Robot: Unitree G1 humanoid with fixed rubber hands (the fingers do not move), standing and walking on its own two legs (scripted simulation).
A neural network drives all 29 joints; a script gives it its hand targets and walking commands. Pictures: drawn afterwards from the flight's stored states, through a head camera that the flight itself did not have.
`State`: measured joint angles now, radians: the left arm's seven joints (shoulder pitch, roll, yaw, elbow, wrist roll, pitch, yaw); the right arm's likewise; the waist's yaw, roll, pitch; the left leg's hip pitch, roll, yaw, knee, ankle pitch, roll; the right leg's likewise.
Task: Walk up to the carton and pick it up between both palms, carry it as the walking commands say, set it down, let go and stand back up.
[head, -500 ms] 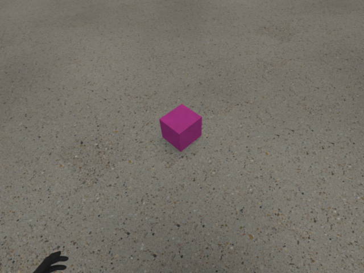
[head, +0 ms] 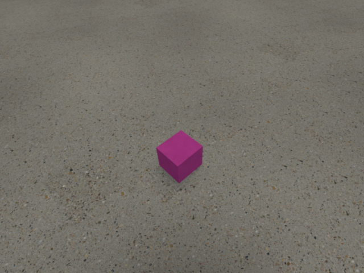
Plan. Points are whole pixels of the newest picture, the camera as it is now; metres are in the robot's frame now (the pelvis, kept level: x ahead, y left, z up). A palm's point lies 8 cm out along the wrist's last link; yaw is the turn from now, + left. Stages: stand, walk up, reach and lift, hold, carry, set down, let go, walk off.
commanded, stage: walk up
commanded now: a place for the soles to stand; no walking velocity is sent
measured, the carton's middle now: (180, 156) +0.91 +0.08 -0.65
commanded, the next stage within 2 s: none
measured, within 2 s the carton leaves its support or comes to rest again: neither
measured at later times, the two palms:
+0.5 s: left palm (48, 234) +0.24 +0.36 -0.09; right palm (314, 213) +0.29 -0.29 -0.06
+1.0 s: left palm (68, 176) +0.40 +0.38 -0.09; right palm (293, 166) +0.44 -0.30 -0.09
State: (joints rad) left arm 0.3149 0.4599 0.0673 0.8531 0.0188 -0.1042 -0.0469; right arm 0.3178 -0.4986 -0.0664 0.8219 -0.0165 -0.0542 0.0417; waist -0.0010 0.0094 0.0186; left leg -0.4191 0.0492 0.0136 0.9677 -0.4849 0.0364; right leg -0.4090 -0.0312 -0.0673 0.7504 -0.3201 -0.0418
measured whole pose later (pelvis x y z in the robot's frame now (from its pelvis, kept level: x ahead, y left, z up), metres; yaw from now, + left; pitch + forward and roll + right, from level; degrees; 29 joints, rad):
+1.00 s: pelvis +0.35 +0.03 +0.00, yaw +0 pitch -2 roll +1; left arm 0.28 0.47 0.06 0.86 -0.01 -0.04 -0.02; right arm 0.25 -0.46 -0.05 0.85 -0.02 -0.08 0.02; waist 0.03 0.00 0.09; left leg -0.42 0.04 0.05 0.68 -0.22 0.01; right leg -0.29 -0.08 -0.04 0.81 -0.46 0.00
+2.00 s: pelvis +0.40 +0.04 +0.02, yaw -7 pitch -1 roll -1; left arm 0.21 0.40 0.07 1.02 0.02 -0.05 0.06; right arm 0.03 -0.47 -0.10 0.90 -0.06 0.07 0.09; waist -0.02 0.06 0.09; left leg -0.40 0.04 -0.05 0.89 -0.41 0.00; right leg -0.17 0.00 0.11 0.47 -0.28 0.02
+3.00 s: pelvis +0.57 +0.38 -0.02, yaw -32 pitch +0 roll -1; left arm 0.22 0.49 0.05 0.81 0.01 -0.06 0.05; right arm 0.29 -0.47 -0.07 0.72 -0.01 0.04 0.04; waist -0.06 0.06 0.12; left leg -0.45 0.11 0.10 0.94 -0.48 0.01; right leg -0.46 0.07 -0.08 0.89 -0.51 -0.05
